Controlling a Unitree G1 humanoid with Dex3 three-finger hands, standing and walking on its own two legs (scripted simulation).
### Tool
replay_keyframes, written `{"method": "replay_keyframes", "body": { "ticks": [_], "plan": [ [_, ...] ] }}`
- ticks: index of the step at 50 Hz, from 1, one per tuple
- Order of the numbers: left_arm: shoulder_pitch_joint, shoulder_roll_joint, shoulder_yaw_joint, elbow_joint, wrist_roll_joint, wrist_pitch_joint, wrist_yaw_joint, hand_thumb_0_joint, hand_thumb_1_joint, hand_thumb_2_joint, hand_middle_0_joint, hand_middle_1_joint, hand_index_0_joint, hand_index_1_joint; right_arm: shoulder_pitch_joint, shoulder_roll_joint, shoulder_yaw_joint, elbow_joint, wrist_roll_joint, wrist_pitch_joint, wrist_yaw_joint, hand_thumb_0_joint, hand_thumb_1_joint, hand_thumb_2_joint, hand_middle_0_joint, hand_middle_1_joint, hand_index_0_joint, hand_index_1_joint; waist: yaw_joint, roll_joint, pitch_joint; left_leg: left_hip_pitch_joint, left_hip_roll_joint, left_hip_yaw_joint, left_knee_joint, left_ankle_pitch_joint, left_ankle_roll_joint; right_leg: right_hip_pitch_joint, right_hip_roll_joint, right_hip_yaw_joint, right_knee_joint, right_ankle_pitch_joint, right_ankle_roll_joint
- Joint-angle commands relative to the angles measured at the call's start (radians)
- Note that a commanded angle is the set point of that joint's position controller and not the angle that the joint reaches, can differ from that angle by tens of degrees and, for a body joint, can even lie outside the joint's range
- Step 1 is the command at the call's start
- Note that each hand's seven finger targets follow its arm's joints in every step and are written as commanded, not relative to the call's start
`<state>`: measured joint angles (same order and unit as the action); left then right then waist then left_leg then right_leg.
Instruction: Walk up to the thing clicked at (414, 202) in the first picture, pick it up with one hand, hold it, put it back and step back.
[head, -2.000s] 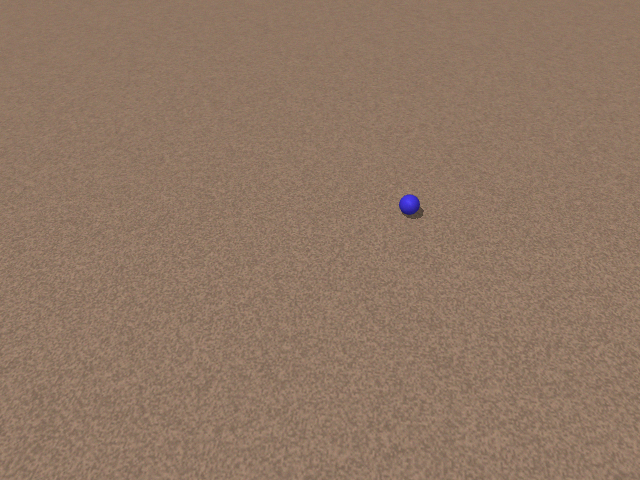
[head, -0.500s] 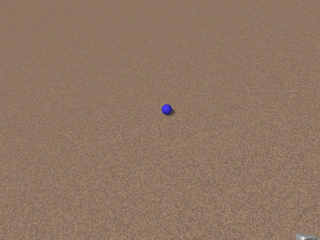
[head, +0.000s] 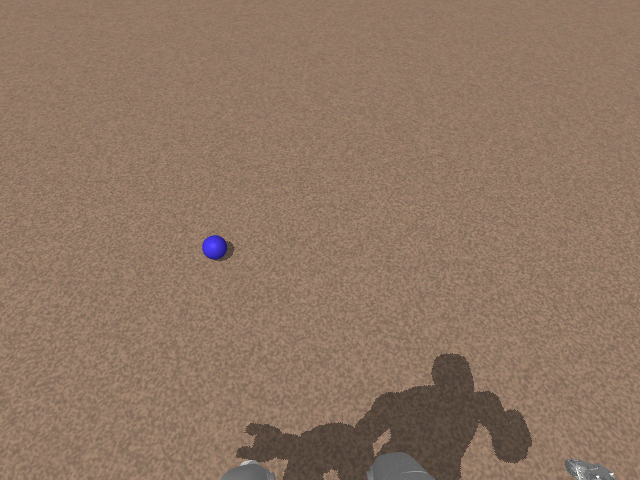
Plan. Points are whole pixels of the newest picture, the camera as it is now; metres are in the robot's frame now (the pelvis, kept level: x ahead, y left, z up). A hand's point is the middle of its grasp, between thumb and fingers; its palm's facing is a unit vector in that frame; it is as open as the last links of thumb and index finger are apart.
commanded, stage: walk up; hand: left
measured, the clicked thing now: (214, 247) +0.94 +0.29 -0.70
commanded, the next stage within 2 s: none
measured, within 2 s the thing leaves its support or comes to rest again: neither
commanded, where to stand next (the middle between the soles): +0.55 +0.51 m, yaw -59 degrees
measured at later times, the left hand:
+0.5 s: hand (44, 341) +0.35 +0.39 -0.10, palm faces -0.22 -0.79 -0.57, open 7.4 cm
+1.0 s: hand (7, 232) +0.59 +0.54 -0.12, palm faces -0.50 -0.68 -0.54, open 7.4 cm
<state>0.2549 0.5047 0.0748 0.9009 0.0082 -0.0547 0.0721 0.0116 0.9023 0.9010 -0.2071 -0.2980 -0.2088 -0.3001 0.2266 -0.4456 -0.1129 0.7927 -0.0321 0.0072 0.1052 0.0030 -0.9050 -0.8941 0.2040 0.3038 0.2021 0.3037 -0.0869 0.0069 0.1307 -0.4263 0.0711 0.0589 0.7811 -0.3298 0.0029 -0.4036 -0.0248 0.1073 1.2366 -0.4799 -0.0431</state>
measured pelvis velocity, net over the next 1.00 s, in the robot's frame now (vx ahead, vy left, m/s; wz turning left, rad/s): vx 0.35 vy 0.34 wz -0.53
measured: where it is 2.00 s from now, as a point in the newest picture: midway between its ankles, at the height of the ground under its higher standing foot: (105, 392)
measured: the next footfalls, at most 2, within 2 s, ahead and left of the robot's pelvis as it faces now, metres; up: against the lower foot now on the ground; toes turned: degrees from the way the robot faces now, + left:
right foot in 0.28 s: +0.27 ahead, -0.03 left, +0.00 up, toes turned -18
left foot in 0.70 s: +0.40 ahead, +0.38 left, +0.00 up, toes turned -20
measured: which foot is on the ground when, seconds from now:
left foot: down 0.00-0.30, up 0.32-0.68, down 0.70-1.00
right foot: up 0.00-0.26, down 0.28-0.72, up 0.74-1.00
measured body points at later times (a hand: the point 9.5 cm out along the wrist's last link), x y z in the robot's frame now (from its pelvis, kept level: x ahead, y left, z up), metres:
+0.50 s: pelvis +0.20 +0.13 +0.00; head +0.21 +0.07 +0.44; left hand +0.36 +0.43 -0.06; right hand +0.23 -0.19 -0.13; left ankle +0.29 +0.30 -0.64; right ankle +0.23 -0.02 -0.71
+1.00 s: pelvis +0.35 +0.34 +0.00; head +0.39 +0.29 +0.44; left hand +0.62 +0.58 -0.09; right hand +0.21 +0.05 -0.12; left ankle +0.36 +0.40 -0.71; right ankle +0.37 +0.23 -0.69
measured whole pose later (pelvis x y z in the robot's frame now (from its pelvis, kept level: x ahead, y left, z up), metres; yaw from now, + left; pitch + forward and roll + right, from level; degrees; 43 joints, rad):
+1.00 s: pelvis +0.35 +0.34 +0.00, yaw -30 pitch +1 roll -2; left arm 0.29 0.43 0.05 0.81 -0.02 -0.07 0.11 0.01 0.90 0.90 -0.21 -0.30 -0.21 -0.30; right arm 0.35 -0.41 -0.10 0.65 -0.08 0.07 0.06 0.01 -0.90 -0.89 0.21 0.30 0.21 0.30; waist -0.12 0.07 0.14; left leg -0.35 0.03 0.18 0.81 -0.46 0.08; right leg -0.55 0.01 -0.13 0.89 -0.31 -0.04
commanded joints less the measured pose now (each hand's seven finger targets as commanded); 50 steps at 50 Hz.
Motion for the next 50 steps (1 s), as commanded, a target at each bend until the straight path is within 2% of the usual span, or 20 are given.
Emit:
{"method": "replay_keyframes", "body": {
  "ticks": [1, 5, 10, 13, 14, 15, 17, 20, 23, 24, 27, 31, 34, 35, 36, 37, 38, 41, 47, 50],
  "plan": [
    [0.099, 0.218, 0.057, -0.030, -0.045, -0.018, -0.019, 0.000, 0.900, 0.900, -0.200, -0.300, -0.200, -0.300, -0.047, -0.205, -0.057, -0.132, -0.007, -0.037, -0.027, 0.000, -0.900, -0.900, 0.200, 0.300, 0.200, 0.300, 0.028, 0.216, -0.078, 0.212, 0.171, -0.284, -0.503, -0.061, 0.043, -0.210, -0.073, -0.071, -0.035, 0.188, -0.006],
    [0.026, 0.141, 0.028, -0.074, -0.044, -0.012, -0.030, 0.000, 0.900, 0.900, -0.200, -0.300, -0.200, -0.300, 0.095, -0.162, -0.038, -0.120, -0.015, -0.042, -0.034, 0.000, -0.900, -0.900, 0.200, 0.300, 0.200, 0.300, -0.013, 0.152, -0.133, 0.417, 0.138, -0.083, -0.400, 0.490, 0.084, -0.217, -0.049, -0.135, -0.266, 0.188, 0.030],
    [-0.016, 0.119, 0.027, -0.124, -0.042, -0.010, -0.025, 0.000, 0.900, 0.900, -0.200, -0.300, -0.200, -0.300, 0.065, -0.160, -0.040, -0.197, -0.032, -0.017, -0.031, 0.000, -0.900, -0.900, 0.200, 0.300, 0.200, 0.300, -0.008, 0.132, -0.114, 0.321, 0.115, 0.064, -0.317, 0.605, 0.056, -0.036, 0.004, -0.281, -0.546, 0.305, 0.022],
    [0.334, 0.165, 0.075, -0.032, -0.030, -0.011, 0.009, 0.000, 0.900, 0.900, -0.200, -0.300, -0.200, -0.300, -0.045, -0.147, -0.036, -0.269, -0.026, -0.007, -0.039, 0.000, -0.900, -0.900, 0.200, 0.300, 0.200, 0.300, 0.178, 0.001, -0.252, 0.051, 0.053, 0.105, 0.107, 0.684, 0.007, 0.469, 0.008, -0.255, -0.698, 0.474, -0.020],
    [0.435, 0.207, 0.096, -0.015, -0.026, -0.014, 0.029, 0.000, 0.900, 0.900, -0.200, -0.300, -0.200, -0.300, -0.006, -0.107, -0.017, -0.273, -0.025, -0.006, -0.041, 0.000, -0.900, -0.900, 0.200, 0.300, 0.200, 0.300, 0.228, -0.133, -0.268, -0.209, -0.017, 0.045, 0.334, 0.140, -0.026, 0.682, -0.099, -0.048, -0.725, 0.482, -0.079],
    [0.370, 0.280, 0.116, -0.069, -0.017, -0.010, 0.048, 0.000, 0.900, 0.900, -0.200, -0.300, -0.200, -0.300, 0.105, -0.092, -0.005, -0.268, -0.024, 0.007, -0.042, 0.000, -0.900, -0.900, 0.200, 0.300, 0.200, 0.300, 0.162, -0.217, -0.330, -0.381, -0.071, -0.048, 0.547, -0.297, -0.063, 0.741, -0.393, 0.407, -0.748, 0.365, -0.201],
    [0.132, 0.302, 0.108, -0.183, -0.036, -0.010, 0.075, 0.000, 0.900, 0.900, -0.200, -0.300, -0.200, -0.300, 0.136, -0.243, -0.056, -0.255, -0.020, 0.039, -0.051, 0.000, -0.900, -0.900, 0.200, 0.300, 0.200, 0.300, 0.088, -0.027, -0.277, -0.411, -0.026, -0.277, 0.792, -0.270, -0.090, 0.508, -0.553, 0.697, -0.912, 0.025, -0.360],
    [0.074, 0.235, 0.069, -0.190, -0.036, -0.032, 0.081, 0.000, 0.900, 0.900, -0.200, -0.300, -0.200, -0.300, 0.069, -0.228, -0.044, -0.226, -0.031, 0.039, -0.044, 0.000, -0.900, -0.900, 0.200, 0.300, 0.200, 0.300, 0.037, 0.120, -0.112, -0.261, 0.043, -0.231, 0.570, -0.107, -0.024, 0.127, -0.295, 0.308, -0.874, 0.124, -0.189],
    [-0.007, 0.246, 0.080, -0.191, -0.001, -0.050, 0.060, 0.000, 0.900, 0.900, -0.200, -0.300, -0.200, -0.300, 0.123, -0.190, -0.033, -0.227, -0.037, 0.055, -0.011, 0.000, -0.900, -0.900, 0.200, 0.300, 0.200, 0.300, -0.024, -0.063, -0.064, -0.122, 0.023, -0.170, 0.426, -0.030, -0.001, -0.101, -0.157, 0.096, -0.794, 0.305, -0.135],
    [-0.011, 0.254, 0.083, -0.194, 0.004, -0.056, 0.056, 0.000, 0.900, 0.900, -0.200, -0.300, -0.200, -0.300, 0.141, -0.186, -0.034, -0.223, -0.037, 0.059, -0.005, 0.000, -0.900, -0.900, 0.200, 0.300, 0.200, 0.300, -0.024, -0.099, -0.077, -0.123, 0.019, -0.152, 0.400, -0.004, -0.007, -0.105, -0.142, 0.068, -0.783, 0.324, -0.136],
    [0.064, 0.306, 0.115, -0.187, 0.034, -0.046, 0.049, 0.000, 0.900, 0.900, -0.200, -0.300, -0.200, -0.300, 0.068, -0.178, -0.048, -0.238, -0.034, 0.083, 0.008, 0.000, -0.900, -0.900, 0.200, 0.300, 0.200, 0.300, 0.027, -0.218, -0.084, -0.139, 0.067, -0.121, 0.369, 0.016, -0.020, -0.135, -0.156, 0.125, -0.843, -0.079, -0.139],
    [0.070, 0.333, 0.133, -0.192, 0.050, -0.040, 0.054, 0.000, 0.900, 0.900, -0.200, -0.300, -0.200, -0.300, 0.000, -0.207, -0.069, -0.271, -0.036, 0.072, 0.019, 0.000, -0.900, -0.900, 0.200, 0.300, 0.200, 0.300, 0.040, -0.221, -0.114, -0.087, 0.054, -0.113, 0.242, -0.136, 0.011, -0.168, -0.174, 0.206, -0.748, -0.133, -0.153],
    [0.008, 0.299, 0.121, -0.194, 0.043, -0.031, 0.055, 0.000, 0.900, 0.900, -0.200, -0.300, -0.200, -0.300, 0.169, -0.206, -0.091, -0.221, -0.043, 0.053, 0.003, 0.000, -0.900, -0.900, 0.200, 0.300, 0.200, 0.300, -0.064, -0.137, -0.179, 0.163, -0.002, -0.058, 0.000, -0.138, 0.031, -0.263, -0.148, 0.138, -0.513, 0.031, -0.102],
    [0.007, 0.212, 0.095, -0.194, 0.043, -0.025, 0.062, 0.000, 0.900, 0.900, -0.200, -0.300, -0.200, -0.300, 0.290, -0.225, -0.105, -0.182, -0.059, 0.040, -0.013, 0.000, -0.900, -0.900, 0.200, 0.300, 0.200, 0.300, -0.137, 0.047, -0.202, 0.306, -0.018, -0.104, -0.157, -0.197, 0.017, -0.362, -0.067, 0.044, -0.233, 0.093, -0.047],
    [0.045, 0.068, 0.051, -0.199, 0.030, -0.023, 0.064, 0.000, 0.900, 0.900, -0.200, -0.300, -0.200, -0.300, 0.281, -0.301, -0.115, -0.189, -0.073, 0.027, -0.029, 0.000, -0.900, -0.900, 0.200, 0.300, 0.200, 0.300, -0.118, 0.407, -0.138, 0.280, 0.189, -0.406, -0.356, -0.209, -0.001, -0.551, 0.135, -0.080, 0.059, -0.170, -0.003],
    [0.105, 0.112, 0.053, -0.195, 0.017, -0.021, 0.086, 0.000, 0.900, 0.900, -0.200, -0.300, -0.200, -0.300, 0.132, -0.370, -0.119, -0.232, -0.051, 0.010, -0.042, 0.000, -0.900, -0.900, 0.200, 0.300, 0.200, 0.300, -0.030, 0.429, -0.137, 0.255, 0.319, -0.628, -0.462, -0.068, 0.051, -0.601, 0.103, -0.031, 0.146, -0.142, -0.007],
    [0.099, 0.159, 0.051, -0.175, 0.019, -0.025, 0.095, 0.000, 0.900, 0.900, -0.200, -0.300, -0.200, -0.300, 0.043, -0.421, -0.122, -0.235, -0.029, 0.011, -0.046, 0.000, -0.900, -0.900, 0.200, 0.300, 0.200, 0.300, 0.004, 0.443, -0.134, 0.203, 0.366, -0.758, -0.501, -0.161, 0.155, -0.553, 0.020, -0.015, 0.183, -0.105, -0.028],
    [0.118, 0.217, 0.077, -0.076, -0.024, -0.019, 0.070, 0.000, 0.900, 0.900, -0.200, -0.300, -0.200, -0.300, 0.034, -0.224, -0.075, -0.245, -0.043, 0.008, -0.062, 0.000, -0.900, -0.900, 0.200, 0.300, 0.200, 0.300, 0.014, 0.215, -0.073, 0.201, 0.188, -0.296, -0.265, 0.354, 0.072, -0.431, -0.016, -0.055, 0.059, 0.043, 0.003],
    [0.176, 0.125, 0.049, -0.107, -0.041, -0.018, 0.055, 0.000, 0.900, 0.900, -0.200, -0.300, -0.200, -0.300, 0.065, -0.175, -0.059, -0.256, -0.055, 0.030, -0.069, 0.000, -0.900, -0.900, 0.200, 0.300, 0.200, 0.300, 0.011, 0.225, -0.144, 0.292, 0.155, -0.096, -0.114, 0.716, 0.120, -0.185, -0.003, -0.207, -0.371, 0.156, 0.006],
    [0.446, 0.158, 0.090, -0.053, -0.029, -0.021, 0.076, 0.000, 0.900, 0.900, -0.200, -0.300, -0.200, -0.300, -0.084, -0.152, -0.048, -0.326, -0.039, 0.040, -0.060, 0.000, -0.900, -0.900, 0.200, 0.300, 0.200, 0.300, 0.198, 0.102, -0.218, -0.066, 0.057, 0.032, 0.207, 0.614, 0.013, 0.349, 0.011, -0.185, -0.676, 0.476, -0.044]
  ]
}}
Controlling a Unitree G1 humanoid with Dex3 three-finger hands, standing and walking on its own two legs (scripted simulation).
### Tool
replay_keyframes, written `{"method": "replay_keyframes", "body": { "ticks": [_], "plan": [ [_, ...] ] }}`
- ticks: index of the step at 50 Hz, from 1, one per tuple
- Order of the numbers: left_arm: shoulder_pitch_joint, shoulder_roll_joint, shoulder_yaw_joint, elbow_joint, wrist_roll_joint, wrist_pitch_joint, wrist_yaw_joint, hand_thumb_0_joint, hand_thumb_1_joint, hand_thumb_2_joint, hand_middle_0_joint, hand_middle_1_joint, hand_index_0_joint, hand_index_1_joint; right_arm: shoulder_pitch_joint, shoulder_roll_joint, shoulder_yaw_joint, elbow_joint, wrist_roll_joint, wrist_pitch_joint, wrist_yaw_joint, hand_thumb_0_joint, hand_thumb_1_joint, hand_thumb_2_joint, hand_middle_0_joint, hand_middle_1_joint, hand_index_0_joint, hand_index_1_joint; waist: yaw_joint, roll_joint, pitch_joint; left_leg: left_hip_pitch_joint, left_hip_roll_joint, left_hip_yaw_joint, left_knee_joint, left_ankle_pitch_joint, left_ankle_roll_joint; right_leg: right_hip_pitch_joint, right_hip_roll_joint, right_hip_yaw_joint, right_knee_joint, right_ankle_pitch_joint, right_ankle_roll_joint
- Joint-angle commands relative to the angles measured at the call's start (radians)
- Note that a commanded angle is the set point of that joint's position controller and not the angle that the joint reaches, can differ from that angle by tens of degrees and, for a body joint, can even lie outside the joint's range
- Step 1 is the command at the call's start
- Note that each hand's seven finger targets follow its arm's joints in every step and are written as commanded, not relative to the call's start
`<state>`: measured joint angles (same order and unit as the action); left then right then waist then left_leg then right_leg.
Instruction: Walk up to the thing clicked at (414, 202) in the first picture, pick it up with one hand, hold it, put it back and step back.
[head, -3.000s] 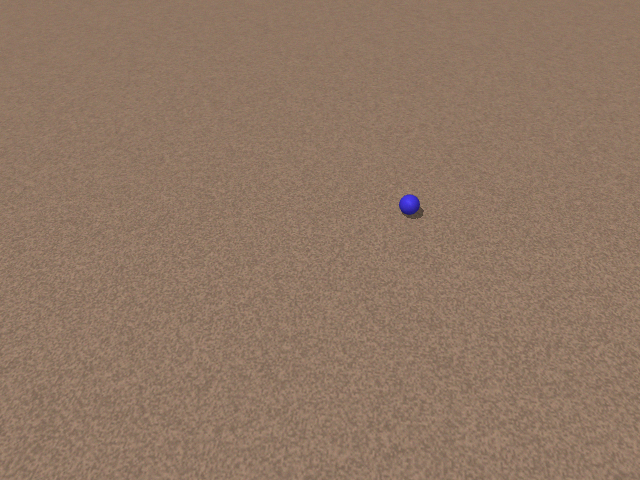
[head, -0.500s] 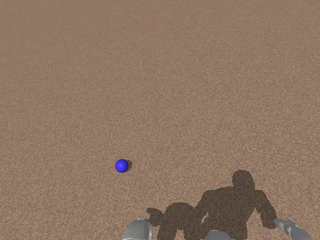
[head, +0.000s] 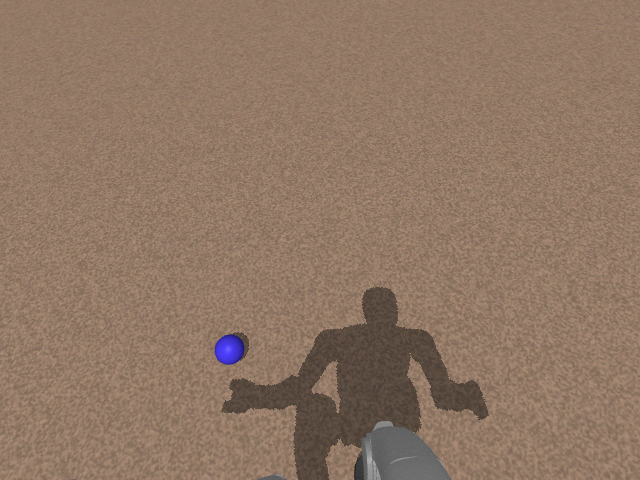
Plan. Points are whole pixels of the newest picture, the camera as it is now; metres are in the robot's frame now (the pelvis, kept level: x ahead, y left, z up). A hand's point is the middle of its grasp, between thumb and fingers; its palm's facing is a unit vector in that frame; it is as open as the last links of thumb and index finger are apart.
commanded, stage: walk up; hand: left
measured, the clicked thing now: (229, 349) +0.54 +0.26 -0.70
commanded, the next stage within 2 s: none
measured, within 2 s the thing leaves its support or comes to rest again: neither
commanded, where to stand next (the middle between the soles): +0.09 +0.25 m, yaw -29 degrees
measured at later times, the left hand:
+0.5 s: hand out of the picture +0.11 +0.60 -0.14, palm faces -0.16 -0.72 -0.67, open 7.4 cm
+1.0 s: hand out of the picture +0.18 +0.52 -0.13, palm faces -0.48 -0.82 -0.31, open 7.4 cm
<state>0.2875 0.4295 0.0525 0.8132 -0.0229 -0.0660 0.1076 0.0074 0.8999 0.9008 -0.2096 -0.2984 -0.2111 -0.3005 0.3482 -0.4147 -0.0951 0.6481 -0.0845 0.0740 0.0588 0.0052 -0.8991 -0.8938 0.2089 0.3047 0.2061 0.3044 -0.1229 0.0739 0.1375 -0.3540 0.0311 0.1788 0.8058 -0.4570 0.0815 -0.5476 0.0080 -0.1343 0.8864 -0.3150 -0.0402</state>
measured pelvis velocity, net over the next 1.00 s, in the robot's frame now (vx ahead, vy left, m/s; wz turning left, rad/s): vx -0.02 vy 0.34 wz -0.44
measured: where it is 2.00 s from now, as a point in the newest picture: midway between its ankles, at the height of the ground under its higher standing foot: outside the picture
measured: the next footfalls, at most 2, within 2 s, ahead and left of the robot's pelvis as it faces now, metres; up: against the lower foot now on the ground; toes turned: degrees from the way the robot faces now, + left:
right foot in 0.02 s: +0.11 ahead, -0.08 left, +0.00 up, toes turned -7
left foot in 0.38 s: +0.04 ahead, +0.39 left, +0.00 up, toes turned -8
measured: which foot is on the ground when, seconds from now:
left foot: down 0.00-0.04, up 0.06-0.36, down 0.38-1.00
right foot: up 0.00-0.00, down 0.02-0.42, up 0.44-1.00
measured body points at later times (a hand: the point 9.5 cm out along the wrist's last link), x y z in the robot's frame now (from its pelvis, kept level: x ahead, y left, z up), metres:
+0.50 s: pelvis -0.03 +0.28 -0.04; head +0.01 +0.24 +0.40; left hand +0.12 +0.63 -0.10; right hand +0.00 -0.07 -0.15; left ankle +0.00 +0.40 -0.71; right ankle +0.03 +0.03 -0.66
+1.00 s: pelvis -0.02 +0.34 +0.03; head +0.02 +0.35 +0.48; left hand +0.21 +0.56 -0.11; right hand -0.16 +0.04 -0.06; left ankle +0.00 +0.40 -0.71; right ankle -0.04 +0.17 -0.65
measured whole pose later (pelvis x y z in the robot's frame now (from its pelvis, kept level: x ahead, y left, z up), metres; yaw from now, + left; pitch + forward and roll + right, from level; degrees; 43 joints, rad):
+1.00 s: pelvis -0.02 +0.34 +0.03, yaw -25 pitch -3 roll +0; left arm 0.20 0.39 0.05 0.89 0.00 0.02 -0.01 0.01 0.90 0.90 -0.21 -0.30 -0.21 -0.30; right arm 0.37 -0.38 -0.07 0.85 -0.03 -0.05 -0.01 0.00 -0.90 -0.89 0.21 0.30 0.21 0.30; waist -0.07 -0.07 0.11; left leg -0.15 0.06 0.30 0.51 -0.31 0.05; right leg -0.49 -0.02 0.09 0.96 -0.22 -0.01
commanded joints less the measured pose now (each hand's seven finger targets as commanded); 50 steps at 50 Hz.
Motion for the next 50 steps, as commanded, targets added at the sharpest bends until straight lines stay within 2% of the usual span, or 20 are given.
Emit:
{"method": "replay_keyframes", "body": {
  "ticks": [1, 2, 4, 6, 7, 10, 16, 19, 20, 21, 22, 23, 25, 26, 27, 31, 37, 39, 45, 50],
  "plan": [
    [0.465, 0.279, 0.133, 0.032, 0.017, -0.009, 0.052, 0.000, 0.900, 0.900, -0.200, -0.300, -0.200, -0.300, -0.164, -0.139, -0.052, -0.180, 0.023, -0.026, -0.012, 0.000, -0.900, -0.900, 0.200, 0.300, 0.200, 0.300, 0.271, -0.146, -0.226, -0.410, 0.028, -0.148, 0.393, 0.172, -0.105, 0.699, -0.137, 0.303, -0.373, 0.351, -0.114],
    [0.390, 0.334, 0.147, -0.032, 0.034, -0.006, 0.062, 0.000, 0.900, 0.900, -0.200, -0.300, -0.200, -0.300, -0.063, -0.142, -0.049, -0.172, 0.029, -0.019, -0.017, 0.000, -0.900, -0.900, 0.200, 0.300, 0.200, 0.300, 0.205, -0.198, -0.320, -0.494, 0.023, -0.244, 0.553, -0.111, -0.144, 0.723, -0.401, 0.666, -0.348, 0.392, -0.235],
    [0.152, 0.348, 0.137, -0.129, 0.023, -0.002, 0.074, 0.000, 0.900, 0.900, -0.200, -0.300, -0.200, -0.300, -0.005, -0.226, -0.088, -0.154, 0.021, 0.018, -0.036, 0.000, -0.900, -0.900, 0.200, 0.300, 0.200, 0.300, 0.118, -0.075, -0.268, -0.469, 0.065, -0.370, 0.762, -0.142, -0.162, 0.479, -0.545, 0.833, -0.436, 0.161, -0.359],
    [0.043, 0.314, 0.127, -0.157, 0.026, -0.016, 0.075, 0.000, 0.900, 0.900, -0.200, -0.300, -0.200, -0.300, -0.076, -0.263, -0.098, -0.136, 0.013, 0.024, -0.026, 0.000, -0.900, -0.900, 0.200, 0.300, 0.200, 0.300, 0.089, 0.003, -0.142, -0.375, 0.122, -0.395, 0.763, -0.043, -0.115, 0.176, -0.445, 0.698, -0.488, -0.136, -0.286],
    [0.035, 0.301, 0.121, -0.155, 0.034, -0.016, 0.069, 0.000, 0.900, 0.900, -0.200, -0.300, -0.200, -0.300, -0.071, -0.256, -0.096, -0.120, 0.017, 0.023, -0.015, 0.000, -0.900, -0.900, 0.200, 0.300, 0.200, 0.300, 0.079, -0.007, -0.109, -0.305, 0.103, -0.356, 0.702, 0.009, -0.097, 0.076, -0.354, 0.580, -0.463, -0.181, -0.226],
    [-0.006, 0.338, 0.140, -0.143, 0.060, -0.021, 0.050, 0.000, 0.900, 0.900, -0.200, -0.300, -0.200, -0.300, -0.027, -0.235, -0.092, -0.105, 0.011, 0.031, 0.017, 0.000, -0.900, -0.900, 0.200, 0.300, 0.200, 0.300, 0.064, -0.147, -0.088, -0.238, 0.094, -0.300, 0.634, 0.066, -0.077, -0.037, -0.239, 0.430, -0.387, -0.223, -0.163],
    [0.074, 0.404, 0.157, -0.103, 0.082, -0.013, 0.035, 0.000, 0.900, 0.900, -0.200, -0.300, -0.200, -0.300, -0.102, -0.225, -0.089, -0.111, 0.022, 0.039, 0.032, 0.000, -0.900, -0.900, 0.200, 0.300, 0.200, 0.300, 0.132, -0.301, -0.102, -0.185, 0.068, -0.165, 0.278, -0.110, -0.068, -0.020, -0.182, 0.462, -0.331, -0.293, -0.139],
    [0.032, 0.381, 0.140, -0.099, 0.064, -0.005, 0.035, 0.000, 0.900, 0.900, -0.200, -0.300, -0.200, -0.300, 0.050, -0.236, -0.102, -0.050, 0.025, 0.025, 0.024, 0.000, -0.900, -0.900, 0.200, 0.300, 0.200, 0.300, 0.057, -0.246, -0.201, 0.028, -0.007, -0.095, -0.012, -0.123, -0.063, -0.040, -0.143, 0.413, -0.212, -0.182, -0.071],
    [0.019, 0.308, 0.120, -0.095, 0.064, 0.003, 0.040, 0.000, 0.900, 0.900, -0.200, -0.300, -0.200, -0.300, 0.150, -0.255, -0.115, -0.019, 0.010, 0.014, 0.015, 0.000, -0.900, -0.900, 0.200, 0.300, 0.200, 0.300, -0.012, -0.067, -0.215, 0.144, 0.026, -0.192, -0.213, -0.184, -0.041, -0.153, -0.056, 0.278, 0.040, -0.104, -0.013],
    [-0.028, 0.188, 0.088, -0.112, 0.045, -0.001, 0.049, 0.000, 0.900, 0.900, -0.200, -0.300, -0.200, -0.300, 0.125, -0.348, -0.125, -0.021, 0.002, 0.002, 0.002, 0.000, -0.900, -0.900, 0.200, 0.300, 0.200, 0.300, -0.023, 0.265, -0.142, 0.135, 0.289, -0.586, -0.320, 0.020, 0.033, -0.416, 0.146, 0.119, 0.371, -0.293, 0.032],
    [-0.088, 0.247, 0.086, -0.130, 0.059, -0.012, 0.078, 0.000, 0.900, 0.900, -0.200, -0.300, -0.200, -0.300, -0.021, -0.444, -0.131, -0.053, 0.031, -0.002, -0.008, 0.000, -0.900, -0.900, 0.200, 0.300, 0.200, 0.300, 0.002, 0.335, -0.098, -0.010, 0.402, -0.836, -0.458, 0.046, 0.145, -0.394, 0.069, 0.204, 0.483, -0.314, 0.018],
    [-0.094, 0.290, 0.090, -0.100, 0.065, -0.013, 0.076, 0.000, 0.900, 0.900, -0.200, -0.300, -0.200, -0.300, -0.150, -0.435, -0.122, -0.080, 0.041, -0.006, -0.013, 0.000, -0.900, -0.900, 0.200, 0.300, 0.200, 0.300, 0.043, 0.260, -0.032, -0.170, 0.476, -0.907, -0.497, -0.109, 0.223, -0.309, 0.009, 0.198, 0.548, -0.248, 0.011],
    [-0.023, 0.291, 0.103, -0.013, 0.014, -0.007, 0.052, 0.000, 0.900, 0.900, -0.200, -0.300, -0.200, -0.300, -0.220, -0.291, -0.093, -0.101, 0.016, -0.012, -0.025, 0.000, -0.900, -0.900, 0.200, 0.300, 0.200, 0.300, 0.072, 0.034, 0.037, -0.136, 0.277, -0.536, -0.372, -0.017, 0.084, -0.305, 0.010, 0.228, 0.533, -0.125, 0.018],
    [0.024, 0.265, 0.098, 0.011, 0.007, 0.005, 0.035, 0.000, 0.900, 0.900, -0.200, -0.300, -0.200, -0.300, -0.198, -0.248, -0.085, -0.065, 0.021, -0.021, -0.037, 0.000, -0.900, -0.900, 0.200, 0.300, 0.200, 0.300, 0.100, -0.017, 0.006, -0.047, 0.204, -0.454, -0.332, 0.023, -0.002, -0.284, 0.017, 0.244, 0.507, -0.096, 0.012],
    [0.051, 0.235, 0.090, 0.013, 0.007, 0.013, 0.016, 0.000, 0.900, 0.900, -0.200, -0.300, -0.200, -0.300, -0.154, -0.284, -0.085, -0.033, 0.035, -0.038, -0.046, 0.000, -0.900, -0.900, 0.200, 0.300, 0.200, 0.300, 0.100, 0.042, -0.033, 0.038, 0.220, -0.492, -0.335, 0.007, -0.020, -0.280, 0.013, 0.219, 0.474, -0.064, 0.005],
    [0.019, 0.198, 0.075, -0.009, 0.032, 0.012, -0.041, 0.000, 0.900, 0.900, -0.200, -0.300, -0.200, -0.300, -0.020, -0.287, -0.073, 0.054, 0.063, -0.097, -0.071, 0.000, -0.900, -0.900, 0.200, 0.300, 0.200, 0.300, 0.085, 0.025, -0.119, 0.345, 0.315, -0.557, -0.331, 0.146, -0.011, -0.322, -0.005, 0.299, 0.344, -0.059, 0.018],
    [-0.011, 0.186, 0.072, -0.016, 0.045, 0.050, -0.086, 0.000, 0.900, 0.900, -0.200, -0.300, -0.200, -0.300, 0.060, -0.250, -0.052, 0.120, 0.071, -0.156, -0.096, 0.000, -0.900, -0.900, 0.200, 0.300, 0.200, 0.300, 0.075, -0.022, -0.109, 0.389, 0.326, -0.431, -0.402, 0.450, -0.106, -0.240, 0.009, 0.320, 0.270, 0.018, 0.021],
    [-0.018, 0.174, 0.065, -0.017, 0.038, 0.052, -0.094, 0.000, 0.900, 0.900, -0.200, -0.300, -0.200, -0.300, 0.045, -0.236, -0.048, 0.124, 0.066, -0.162, -0.095, 0.000, -0.900, -0.900, 0.200, 0.300, 0.200, 0.300, 0.076, 0.013, -0.098, 0.381, 0.324, -0.378, -0.424, 0.470, -0.082, -0.214, -0.006, 0.298, 0.232, 0.026, 0.023],
    [-0.051, 0.152, 0.051, 0.005, 0.019, 0.064, -0.107, 0.000, 0.900, 0.900, -0.200, -0.300, -0.200, -0.300, 0.048, -0.217, -0.043, 0.141, 0.055, -0.156, -0.086, 0.000, -0.900, -0.900, 0.200, 0.300, 0.200, 0.300, 0.063, 0.117, -0.028, 0.297, 0.250, -0.189, -0.523, 0.480, -0.128, -0.106, -0.012, 0.232, 0.126, 0.102, 0.027],
    [-0.062, 0.149, 0.043, 0.018, 0.024, 0.070, -0.110, 0.000, 0.900, 0.900, -0.200, -0.300, -0.200, -0.300, -0.003, -0.216, -0.043, 0.123, 0.051, -0.139, -0.074, 0.000, -0.900, -0.900, 0.200, 0.300, 0.200, 0.300, 0.069, 0.097, -0.039, 0.280, 0.252, -0.107, -0.547, 0.287, -0.080, -0.023, -0.037, 0.173, 0.000, 0.096, 0.034]
  ]
}}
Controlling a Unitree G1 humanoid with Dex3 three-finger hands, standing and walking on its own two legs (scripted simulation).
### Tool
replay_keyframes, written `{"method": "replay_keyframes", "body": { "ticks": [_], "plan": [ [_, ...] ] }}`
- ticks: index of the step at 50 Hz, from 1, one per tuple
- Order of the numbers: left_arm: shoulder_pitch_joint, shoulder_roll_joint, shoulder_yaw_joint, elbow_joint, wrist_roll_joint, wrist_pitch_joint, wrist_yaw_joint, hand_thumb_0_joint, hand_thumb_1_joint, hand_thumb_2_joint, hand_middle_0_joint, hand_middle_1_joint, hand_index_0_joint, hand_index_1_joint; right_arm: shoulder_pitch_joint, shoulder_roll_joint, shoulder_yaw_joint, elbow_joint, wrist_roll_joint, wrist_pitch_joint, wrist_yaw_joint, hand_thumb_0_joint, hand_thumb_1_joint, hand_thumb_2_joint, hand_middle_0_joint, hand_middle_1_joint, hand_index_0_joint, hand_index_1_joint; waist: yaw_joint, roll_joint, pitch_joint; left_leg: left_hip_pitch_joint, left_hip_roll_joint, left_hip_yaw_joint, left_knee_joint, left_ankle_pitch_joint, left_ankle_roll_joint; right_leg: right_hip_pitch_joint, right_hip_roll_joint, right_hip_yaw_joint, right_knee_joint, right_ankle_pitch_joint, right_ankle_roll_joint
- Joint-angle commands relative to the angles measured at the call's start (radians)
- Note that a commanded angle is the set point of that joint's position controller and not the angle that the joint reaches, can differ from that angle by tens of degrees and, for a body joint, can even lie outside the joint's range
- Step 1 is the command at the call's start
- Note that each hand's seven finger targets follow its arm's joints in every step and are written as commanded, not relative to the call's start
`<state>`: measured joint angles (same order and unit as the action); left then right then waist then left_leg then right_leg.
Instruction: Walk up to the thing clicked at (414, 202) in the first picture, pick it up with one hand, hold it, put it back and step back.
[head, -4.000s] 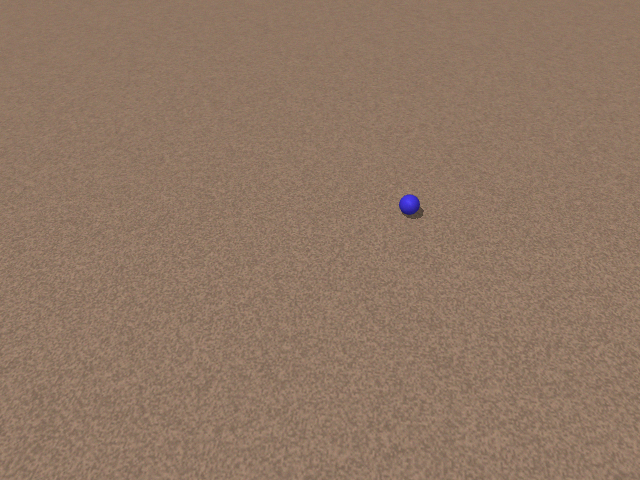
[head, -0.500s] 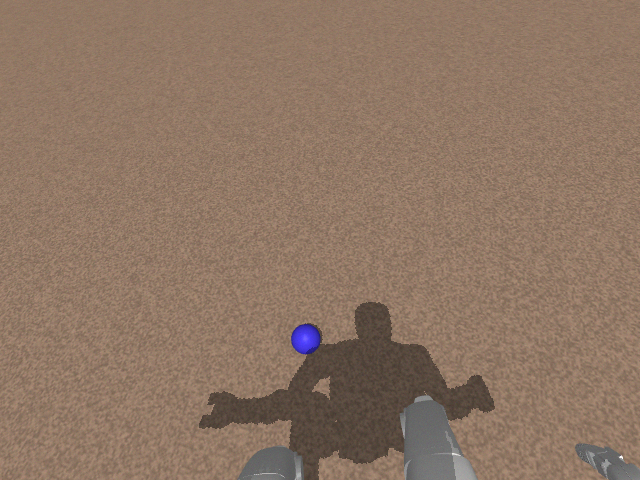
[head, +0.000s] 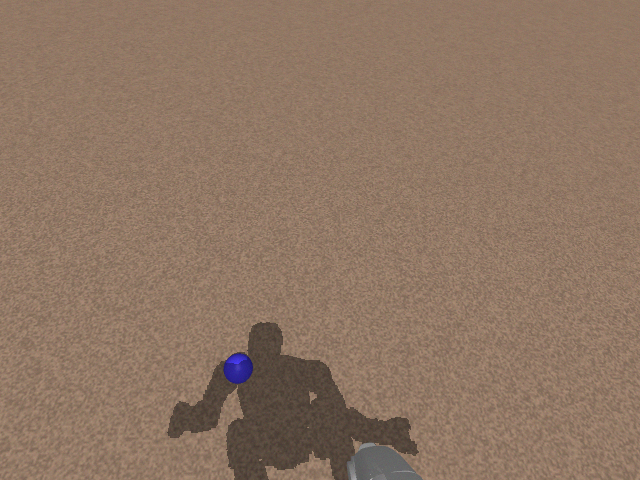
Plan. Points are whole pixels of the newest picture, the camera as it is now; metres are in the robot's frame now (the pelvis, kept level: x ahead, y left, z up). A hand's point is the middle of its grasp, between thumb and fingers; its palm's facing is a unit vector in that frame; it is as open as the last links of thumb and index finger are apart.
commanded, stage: walk up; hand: left
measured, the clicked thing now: (238, 368) +0.54 +0.17 -0.73
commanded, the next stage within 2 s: stand in 2.00 s
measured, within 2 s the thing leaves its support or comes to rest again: neither
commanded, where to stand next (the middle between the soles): +0.14 -0.04 m, yaw -3 degrees
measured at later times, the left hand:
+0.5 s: hand out of the picture +0.16 +0.18 -0.13, palm faces -0.11 -0.90 -0.43, open 7.4 cm
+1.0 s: hand out of the picture +0.14 +0.20 -0.14, palm faces -0.05 -0.94 -0.35, open 7.4 cm
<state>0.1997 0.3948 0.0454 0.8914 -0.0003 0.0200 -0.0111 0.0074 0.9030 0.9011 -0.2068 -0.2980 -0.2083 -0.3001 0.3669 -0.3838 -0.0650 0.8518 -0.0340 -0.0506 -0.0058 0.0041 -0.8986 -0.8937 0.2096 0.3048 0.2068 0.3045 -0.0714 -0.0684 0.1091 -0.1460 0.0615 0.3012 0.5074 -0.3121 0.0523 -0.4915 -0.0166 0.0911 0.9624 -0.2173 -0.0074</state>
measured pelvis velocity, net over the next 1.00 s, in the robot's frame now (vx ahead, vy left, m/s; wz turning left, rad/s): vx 0.02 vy -0.05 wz -0.07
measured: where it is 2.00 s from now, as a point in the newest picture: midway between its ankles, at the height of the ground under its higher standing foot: outside the picture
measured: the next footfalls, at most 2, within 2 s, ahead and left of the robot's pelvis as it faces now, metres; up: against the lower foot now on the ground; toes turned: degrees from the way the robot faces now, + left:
right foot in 0.18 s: +0.09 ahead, -0.14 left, +0.00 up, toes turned -7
left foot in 0.62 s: +0.08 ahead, +0.08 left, +0.00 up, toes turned -4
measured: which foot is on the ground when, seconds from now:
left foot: down 0.00-0.22, up 0.24-0.60, down 0.62-1.00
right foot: up 0.00-0.16, down 0.18-1.00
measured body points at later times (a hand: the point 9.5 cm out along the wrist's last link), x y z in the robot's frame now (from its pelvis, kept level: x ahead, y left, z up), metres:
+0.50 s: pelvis +0.03 -0.06 -0.01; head +0.07 -0.11 +0.44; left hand +0.17 +0.22 -0.10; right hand +0.07 -0.37 -0.16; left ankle +0.06 +0.11 -0.71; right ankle +0.05 -0.14 -0.74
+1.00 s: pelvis +0.02 -0.05 +0.01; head +0.03 -0.06 +0.46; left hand +0.14 +0.25 -0.12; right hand +0.10 -0.35 -0.13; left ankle +0.04 +0.08 -0.74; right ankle +0.05 -0.14 -0.74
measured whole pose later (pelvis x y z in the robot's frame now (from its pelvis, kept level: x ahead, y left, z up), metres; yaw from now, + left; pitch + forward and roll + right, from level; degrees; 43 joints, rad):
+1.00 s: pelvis +0.02 -0.05 +0.01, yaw -4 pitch -3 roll +0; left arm 0.05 0.33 0.02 1.14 0.01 -0.01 -0.01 0.01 0.90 0.90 -0.21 -0.30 -0.21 -0.30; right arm 0.09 -0.36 0.01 1.09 -0.01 -0.02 0.01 0.00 -0.90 -0.89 0.21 0.30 0.20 0.30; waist 0.01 0.03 0.07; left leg -0.16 0.02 0.00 0.42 -0.21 -0.02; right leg -0.19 0.02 -0.07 0.41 -0.18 -0.04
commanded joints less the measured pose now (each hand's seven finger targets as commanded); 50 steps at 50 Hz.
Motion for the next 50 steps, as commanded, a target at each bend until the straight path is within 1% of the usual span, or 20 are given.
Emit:
{"method": "replay_keyframes", "body": {
  "ticks": [1, 5, 7, 8, 9, 10, 11, 12, 14, 16, 19, 26, 28, 30, 32, 33, 35, 37, 45, 50],
  "plan": [
    [0.012, 0.178, 0.047, -0.062, 0.007, -0.019, 0.007, 0.000, 0.900, 0.900, -0.200, -0.300, -0.200, -0.300, -0.032, -0.241, -0.070, -0.078, 0.004, -0.012, -0.006, 0.000, -0.900, -0.900, 0.200, 0.300, 0.200, 0.300, 0.020, 0.225, -0.015, 0.067, 0.229, -0.213, -0.236, 0.115, -0.030, -0.059, -0.018, -0.068, -0.109, -0.007, -0.002],
    [-0.057, 0.178, 0.047, -0.081, 0.028, -0.030, -0.003, 0.000, 0.900, 0.900, -0.200, -0.300, -0.200, -0.300, -0.034, -0.258, -0.069, -0.073, 0.006, 0.003, 0.004, 0.000, -0.900, -0.900, 0.200, 0.300, 0.200, 0.300, 0.000, 0.191, -0.018, 0.019, 0.266, -0.193, -0.183, 0.008, 0.038, 0.038, -0.034, -0.135, -0.241, -0.112, -0.012],
    [-0.033, 0.170, 0.049, -0.069, 0.034, -0.042, -0.002, 0.000, 0.900, 0.900, -0.200, -0.300, -0.200, -0.300, -0.074, -0.266, -0.067, -0.075, 0.013, 0.012, 0.010, 0.000, -0.900, -0.900, 0.200, 0.300, 0.200, 0.300, 0.026, 0.180, -0.039, -0.032, 0.294, -0.192, -0.118, 0.014, 0.088, 0.149, -0.024, -0.147, -0.320, -0.115, -0.025],
    [0.006, 0.165, 0.049, -0.055, 0.036, -0.053, 0.004, 0.000, 0.900, 0.900, -0.200, -0.300, -0.200, -0.300, -0.095, -0.253, -0.059, -0.079, 0.017, 0.018, 0.013, 0.000, -0.900, -0.900, 0.200, 0.300, 0.200, 0.300, 0.058, 0.147, -0.065, -0.060, 0.276, -0.159, -0.032, 0.046, 0.083, 0.236, -0.011, -0.147, -0.419, -0.061, -0.039],
    [0.054, 0.189, 0.062, -0.027, 0.038, -0.066, 0.013, 0.000, 0.900, 0.900, -0.200, -0.300, -0.200, -0.300, -0.088, -0.206, -0.039, -0.079, 0.018, 0.022, 0.014, 0.000, -0.900, -0.900, 0.200, 0.300, 0.200, 0.300, 0.078, 0.063, -0.110, -0.116, 0.235, -0.135, 0.103, 0.071, 0.053, 0.356, -0.004, -0.086, -0.481, -0.063, -0.054],
    [0.114, 0.252, 0.081, -0.015, 0.037, -0.079, 0.026, 0.000, 0.900, 0.900, -0.200, -0.300, -0.200, -0.300, -0.060, -0.145, -0.015, -0.087, 0.024, 0.022, 0.016, 0.000, -0.900, -0.900, 0.200, 0.300, 0.200, 0.300, 0.107, -0.143, -0.151, -0.227, 0.152, -0.114, 0.311, -0.025, 0.008, 0.455, -0.120, 0.158, -0.603, -0.083, -0.090],
    [0.038, 0.287, 0.078, -0.035, 0.033, -0.083, 0.041, 0.000, 0.900, 0.900, -0.200, -0.300, -0.200, -0.300, -0.065, -0.104, 0.007, -0.079, 0.027, 0.036, 0.019, 0.000, -0.900, -0.900, 0.200, 0.300, 0.200, 0.300, 0.085, -0.180, -0.093, -0.402, 0.020, -0.158, 0.378, -0.222, -0.068, 0.459, -0.269, 0.429, -0.656, 0.059, -0.153],
    [0.033, 0.300, 0.078, -0.040, 0.028, -0.074, 0.046, 0.000, 0.900, 0.900, -0.200, -0.300, -0.200, -0.300, -0.116, -0.187, -0.016, -0.074, 0.029, 0.050, 0.001, 0.000, -0.900, -0.900, 0.200, 0.300, 0.200, 0.300, 0.116, -0.126, -0.088, -0.340, 0.038, -0.276, 0.409, -0.300, -0.077, 0.357, -0.331, 0.486, -0.637, 0.099, -0.258],
    [-0.010, 0.241, 0.061, -0.033, 0.014, -0.069, 0.050, 0.000, 0.900, 0.900, -0.200, -0.300, -0.200, -0.300, -0.108, -0.205, -0.022, -0.025, 0.035, 0.052, -0.001, 0.000, -0.900, -0.900, 0.200, 0.300, 0.200, 0.300, 0.079, -0.067, -0.081, -0.299, 0.058, -0.328, 0.403, -0.284, -0.068, 0.320, -0.262, 0.332, -0.614, 0.120, -0.220],
    [-0.078, 0.201, 0.050, -0.033, 0.011, -0.076, 0.053, 0.000, 0.900, 0.900, -0.200, -0.300, -0.200, -0.300, -0.064, -0.182, -0.009, 0.032, 0.045, 0.052, -0.001, 0.000, -0.900, -0.900, 0.200, 0.300, 0.200, 0.300, 0.054, -0.073, -0.143, -0.265, 0.033, -0.329, 0.350, -0.208, -0.055, 0.380, -0.198, 0.162, -0.554, 0.305, -0.165],
    [-0.062, 0.183, 0.043, -0.018, 0.015, -0.075, 0.053, 0.000, 0.900, 0.900, -0.200, -0.300, -0.200, -0.300, -0.090, -0.181, 0.001, 0.062, 0.045, 0.055, -0.013, 0.000, -0.900, -0.900, 0.200, 0.300, 0.200, 0.300, 0.077, -0.074, -0.153, -0.208, -0.022, -0.370, 0.315, -0.123, -0.059, 0.331, -0.162, 0.123, -0.554, 0.405, -0.100],
    [-0.120, 0.195, 0.060, -0.015, 0.020, -0.050, 0.045, 0.000, 0.900, 0.900, -0.200, -0.300, -0.200, -0.300, -0.126, -0.177, 0.003, 0.095, 0.033, 0.037, -0.026, 0.000, -0.900, -0.900, 0.200, 0.300, 0.200, 0.300, 0.081, -0.122, -0.159, -0.182, -0.032, -0.310, 0.230, -0.070, -0.053, 0.329, -0.204, 0.071, -0.496, 0.516, -0.151],
    [-0.139, 0.201, 0.058, -0.007, 0.014, -0.044, 0.044, 0.000, 0.900, 0.900, -0.200, -0.300, -0.200, -0.300, -0.127, -0.170, 0.001, 0.106, 0.025, 0.029, -0.023, 0.000, -0.900, -0.900, 0.200, 0.300, 0.200, 0.300, 0.069, -0.092, -0.162, -0.125, -0.031, -0.291, 0.119, -0.018, -0.040, 0.298, -0.212, 0.068, -0.454, 0.469, -0.153],
    [-0.168, 0.186, 0.049, 0.001, 0.002, -0.039, 0.039, 0.000, 0.900, 0.900, -0.200, -0.300, -0.200, -0.300, -0.121, -0.166, -0.003, 0.125, 0.016, 0.017, -0.019, 0.000, -0.900, -0.900, 0.200, 0.300, 0.200, 0.300, 0.046, -0.012, -0.165, -0.010, -0.003, -0.336, -0.050, 0.166, -0.028, 0.217, -0.206, 0.069, -0.431, 0.326, -0.111],
    [-0.161, 0.134, 0.030, 0.008, -0.012, -0.040, 0.034, 0.000, 0.900, 0.900, -0.200, -0.300, -0.200, -0.300, -0.192, -0.227, -0.010, 0.111, 0.008, 0.004, -0.017, 0.000, -0.900, -0.900, 0.200, 0.300, 0.200, 0.300, 0.087, 0.173, -0.178, -0.023, 0.168, -0.577, -0.153, 0.293, 0.045, 0.200, -0.070, -0.013, -0.354, 0.082, -0.033],
    [-0.160, 0.129, 0.029, 0.034, -0.013, -0.038, 0.034, 0.000, 0.900, 0.900, -0.200, -0.300, -0.200, -0.300, -0.262, -0.240, -0.004, 0.109, 0.017, 0.001, -0.010, 0.000, -0.900, -0.900, 0.200, 0.300, 0.200, 0.300, 0.106, 0.194, -0.163, -0.092, 0.197, -0.578, -0.128, 0.291, 0.091, 0.270, -0.023, -0.044, -0.375, -0.040, -0.022],
    [-0.159, 0.155, 0.029, 0.070, 0.007, -0.051, 0.033, 0.000, 0.900, 0.900, -0.200, -0.300, -0.200, -0.300, -0.297, -0.187, 0.015, 0.118, 0.025, 0.005, -0.003, 0.000, -0.900, -0.900, 0.200, 0.300, 0.200, 0.300, 0.117, 0.172, -0.183, -0.151, 0.129, -0.466, -0.067, 0.291, 0.032, 0.413, -0.083, 0.010, -0.517, 0.053, -0.035],
    [-0.196, 0.181, 0.034, 0.083, 0.007, -0.060, 0.025, 0.000, 0.900, 0.900, -0.200, -0.300, -0.200, -0.300, -0.248, -0.180, 0.020, 0.139, 0.025, 0.009, -0.005, 0.000, -0.900, -0.900, 0.200, 0.300, 0.200, 0.300, 0.077, 0.175, -0.209, -0.095, 0.050, -0.387, -0.068, 0.238, -0.018, 0.400, -0.138, 0.059, -0.519, 0.165, -0.063],
    [-0.245, 0.162, 0.022, 0.156, 0.006, -0.056, 0.012, 0.000, 0.900, 0.900, -0.200, -0.300, -0.200, -0.300, -0.287, -0.176, 0.031, 0.183, 0.029, 0.012, 0.002, 0.000, -0.900, -0.900, 0.200, 0.300, 0.200, 0.300, 0.070, 0.054, -0.115, -0.062, 0.056, -0.407, -0.155, 0.109, -0.017, 0.322, -0.122, 0.046, -0.661, -0.030, -0.036],
    [-0.235, 0.154, 0.022, 0.181, 0.007, -0.061, 0.008, 0.000, 0.900, 0.900, -0.200, -0.300, -0.200, -0.300, -0.305, -0.179, 0.033, 0.198, 0.028, 0.012, 0.005, 0.000, -0.900, -0.900, 0.200, 0.300, 0.200, 0.300, 0.074, 0.026, -0.122, -0.019, 0.056, -0.404, -0.170, 0.129, -0.020, 0.326, -0.120, 0.040, -0.718, -0.037, -0.022]
  ]
}}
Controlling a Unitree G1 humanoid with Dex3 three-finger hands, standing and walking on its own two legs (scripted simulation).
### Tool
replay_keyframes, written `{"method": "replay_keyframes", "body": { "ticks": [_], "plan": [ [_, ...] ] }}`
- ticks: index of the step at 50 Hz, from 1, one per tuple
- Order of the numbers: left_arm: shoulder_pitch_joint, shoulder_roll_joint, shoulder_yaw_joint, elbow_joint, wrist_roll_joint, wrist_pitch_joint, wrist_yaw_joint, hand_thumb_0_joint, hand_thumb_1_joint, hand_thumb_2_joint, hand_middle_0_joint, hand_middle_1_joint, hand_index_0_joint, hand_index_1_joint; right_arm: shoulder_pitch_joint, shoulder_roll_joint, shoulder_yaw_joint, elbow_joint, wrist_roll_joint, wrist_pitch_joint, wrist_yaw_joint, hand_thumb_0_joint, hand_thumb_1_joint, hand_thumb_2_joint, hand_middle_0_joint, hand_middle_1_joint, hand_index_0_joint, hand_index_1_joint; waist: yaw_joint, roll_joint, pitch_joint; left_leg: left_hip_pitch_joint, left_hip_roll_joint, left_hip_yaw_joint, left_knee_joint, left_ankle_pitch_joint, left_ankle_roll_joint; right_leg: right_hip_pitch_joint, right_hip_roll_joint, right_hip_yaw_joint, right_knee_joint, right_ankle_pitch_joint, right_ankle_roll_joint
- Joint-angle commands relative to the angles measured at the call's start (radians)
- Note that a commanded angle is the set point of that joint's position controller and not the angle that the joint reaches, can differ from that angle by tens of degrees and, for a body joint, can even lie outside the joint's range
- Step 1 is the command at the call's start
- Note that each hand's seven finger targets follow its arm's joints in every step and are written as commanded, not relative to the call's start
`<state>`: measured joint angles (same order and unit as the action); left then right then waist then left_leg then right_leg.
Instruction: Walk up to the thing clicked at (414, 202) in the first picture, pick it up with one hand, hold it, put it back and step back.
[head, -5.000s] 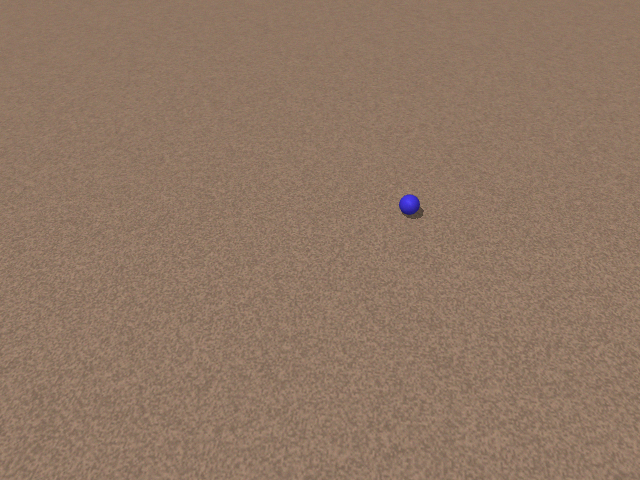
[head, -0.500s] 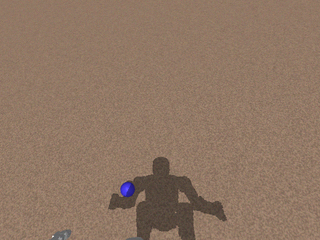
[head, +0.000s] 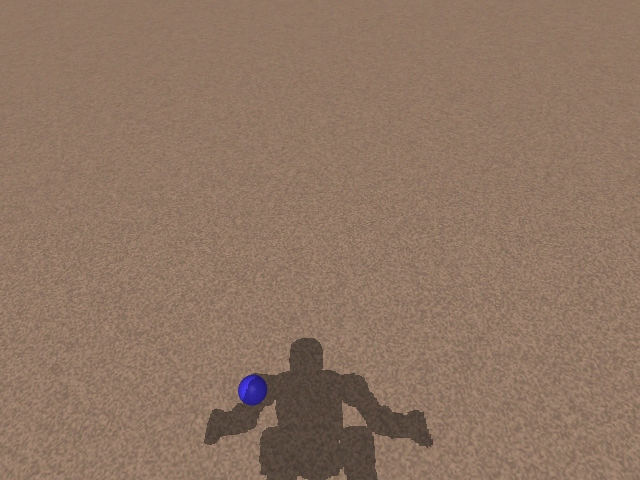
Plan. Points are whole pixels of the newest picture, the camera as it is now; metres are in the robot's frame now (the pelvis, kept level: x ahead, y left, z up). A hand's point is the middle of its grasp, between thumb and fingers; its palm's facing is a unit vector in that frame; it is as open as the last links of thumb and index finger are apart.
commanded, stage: walk up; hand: left
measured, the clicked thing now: (252, 389) +0.50 +0.25 -0.73
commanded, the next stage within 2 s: stand in 1.00 s
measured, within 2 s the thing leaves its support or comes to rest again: neither
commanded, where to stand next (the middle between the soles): +0.11 +0.02 m, yaw +0 degrees
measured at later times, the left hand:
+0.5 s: hand out of the picture +0.11 +0.26 -0.15, palm faces +0.01 -0.95 -0.31, open 7.4 cm
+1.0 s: hand out of the picture +0.11 +0.27 -0.15, palm faces +0.02 -0.94 -0.34, open 7.4 cm
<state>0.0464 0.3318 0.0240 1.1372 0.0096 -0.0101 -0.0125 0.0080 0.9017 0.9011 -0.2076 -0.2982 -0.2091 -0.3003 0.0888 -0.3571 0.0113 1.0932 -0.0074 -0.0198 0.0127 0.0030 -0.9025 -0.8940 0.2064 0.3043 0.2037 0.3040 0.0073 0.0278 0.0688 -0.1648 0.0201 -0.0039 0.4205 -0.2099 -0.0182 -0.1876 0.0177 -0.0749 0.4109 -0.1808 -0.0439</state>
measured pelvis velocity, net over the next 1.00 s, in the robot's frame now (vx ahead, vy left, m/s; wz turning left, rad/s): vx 0.02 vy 0.02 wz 0.01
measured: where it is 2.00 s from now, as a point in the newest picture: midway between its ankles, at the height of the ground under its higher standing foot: outside the picture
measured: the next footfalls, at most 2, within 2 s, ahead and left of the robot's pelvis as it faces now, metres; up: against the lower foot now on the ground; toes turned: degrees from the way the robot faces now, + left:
none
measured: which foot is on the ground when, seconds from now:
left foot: down 0.00-1.00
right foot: down 0.00-1.00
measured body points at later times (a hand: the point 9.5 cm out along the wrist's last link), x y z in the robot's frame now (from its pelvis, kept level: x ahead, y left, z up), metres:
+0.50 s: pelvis +0.01 +0.02 +0.01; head +0.03 +0.02 +0.45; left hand +0.11 +0.31 -0.13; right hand +0.09 -0.28 -0.13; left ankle +0.01 +0.13 -0.74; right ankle +0.03 -0.09 -0.74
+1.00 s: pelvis +0.02 +0.02 +0.01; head +0.03 +0.01 +0.46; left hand +0.11 +0.32 -0.12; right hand +0.11 -0.27 -0.13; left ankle +0.01 +0.13 -0.74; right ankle +0.03 -0.09 -0.74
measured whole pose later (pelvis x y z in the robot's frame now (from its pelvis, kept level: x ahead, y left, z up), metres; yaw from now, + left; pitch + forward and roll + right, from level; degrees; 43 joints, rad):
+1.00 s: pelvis +0.02 +0.02 +0.01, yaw +1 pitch -2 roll +0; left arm 0.05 0.33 0.03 1.16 0.01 -0.01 0.00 0.01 0.90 0.90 -0.21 -0.30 -0.21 -0.30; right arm 0.08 -0.34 0.00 1.12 -0.01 -0.01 0.01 0.00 -0.90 -0.89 0.21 0.30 0.20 0.30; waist 0.00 0.02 0.06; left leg -0.10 -0.01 0.00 0.33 -0.19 0.01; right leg -0.12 -0.01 -0.07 0.32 -0.16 -0.01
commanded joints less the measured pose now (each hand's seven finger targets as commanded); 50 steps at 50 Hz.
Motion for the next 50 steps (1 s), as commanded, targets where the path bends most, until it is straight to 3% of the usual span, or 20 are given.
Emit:
{"method": "replay_keyframes", "body": {
  "ticks": [1, 5, 15, 20, 23, 41, 49, 50],
  "plan": [
    [-0.090, 0.221, 0.044, -0.063, -0.001, -0.031, 0.010, 0.000, 0.900, 0.900, -0.200, -0.300, -0.200, -0.300, -0.025, -0.206, -0.044, -0.039, 0.001, -0.019, -0.014, 0.000, -0.900, -0.900, 0.200, 0.300, 0.200, 0.300, -0.007, -0.080, -0.082, 0.002, 0.096, -0.098, -0.088, 0.014, 0.049, 0.023, -0.159, 0.209, -0.171, -0.081, 0.014],
    [-0.085, 0.215, 0.045, -0.053, -0.002, -0.029, 0.008, 0.000, 0.900, 0.900, -0.200, -0.300, -0.200, -0.300, -0.027, -0.205, -0.046, -0.027, -0.002, -0.020, -0.014, 0.000, -0.900, -0.900, 0.200, 0.300, 0.200, 0.300, -0.006, -0.063, -0.076, -0.009, 0.102, -0.108, -0.121, 0.006, 0.045, 0.035, -0.153, 0.193, -0.177, -0.101, 0.019],
    [-0.057, 0.215, 0.044, -0.050, -0.001, -0.031, 0.013, 0.000, 0.900, 0.900, -0.200, -0.300, -0.200, -0.300, -0.039, -0.196, -0.048, -0.024, -0.001, -0.022, -0.017, 0.000, -0.900, -0.900, 0.200, 0.300, 0.200, 0.300, 0.002, -0.033, -0.139, 0.007, 0.115, -0.107, -0.126, 0.133, 0.043, 0.130, -0.154, 0.162, -0.135, 0.096, 0.024],
    [-0.057, 0.211, 0.042, -0.046, -0.005, -0.025, 0.015, 0.000, 0.900, 0.900, -0.200, -0.300, -0.200, -0.300, -0.037, -0.197, -0.051, -0.018, -0.003, -0.020, -0.021, 0.000, -0.900, -0.900, 0.200, 0.300, 0.200, 0.300, 0.000, -0.004, -0.112, -0.028, 0.118, -0.118, -0.150, 0.114, 0.042, 0.140, -0.152, 0.151, -0.122, 0.089, 0.026],
    [-0.051, 0.207, 0.043, -0.041, -0.006, -0.024, 0.016, 0.000, 0.900, 0.900, -0.200, -0.300, -0.200, -0.300, -0.039, -0.193, -0.051, -0.021, -0.002, -0.022, -0.021, 0.000, -0.900, -0.900, 0.200, 0.300, 0.200, 0.300, 0.002, 0.010, -0.120, -0.019, 0.119, -0.118, -0.149, 0.155, 0.041, 0.148, -0.151, 0.144, -0.111, 0.113, 0.027],
    [-0.060, 0.204, 0.039, -0.046, -0.003, -0.025, 0.018, 0.000, 0.900, 0.900, -0.200, -0.300, -0.200, -0.300, -0.042, -0.193, -0.054, -0.031, 0.001, -0.017, -0.020, 0.000, -0.900, -0.900, 0.200, 0.300, 0.200, 0.300, -0.007, -0.036, -0.134, 0.028, 0.111, -0.109, -0.141, 0.203, 0.041, 0.150, -0.156, 0.139, -0.125, 0.157, 0.032],
    [-0.055, 0.207, 0.040, -0.048, -0.001, -0.025, 0.020, 0.000, 0.900, 0.900, -0.200, -0.300, -0.200, -0.300, -0.048, -0.195, -0.055, -0.032, -0.002, -0.013, -0.019, 0.000, -0.900, -0.900, 0.200, 0.300, 0.200, 0.300, -0.005, -0.030, -0.123, 0.028, 0.109, -0.107, -0.146, 0.188, 0.042, 0.146, -0.156, 0.133, -0.129, 0.153, 0.033],
    [-0.038, 0.199, 0.025, -0.038, -0.003, -0.024, 0.019, 0.000, 0.900, 0.900, -0.200, -0.300, -0.200, -0.300, -0.044, -0.188, -0.045, -0.024, -0.009, -0.016, -0.021, 0.000, -0.900, -0.900, 0.200, 0.300, 0.200, 0.300, -0.005, -0.017, -0.128, 0.036, 0.119, -0.118, -0.178, 0.167, 0.038, 0.145, -0.166, 0.138, -0.135, 0.133, 0.025]
  ]
}}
